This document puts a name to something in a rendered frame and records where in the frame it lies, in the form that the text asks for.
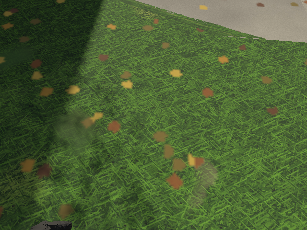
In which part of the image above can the robot left hand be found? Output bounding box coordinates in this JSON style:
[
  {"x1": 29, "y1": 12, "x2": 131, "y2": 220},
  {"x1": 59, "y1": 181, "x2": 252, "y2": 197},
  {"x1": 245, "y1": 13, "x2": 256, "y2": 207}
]
[{"x1": 30, "y1": 220, "x2": 72, "y2": 230}]

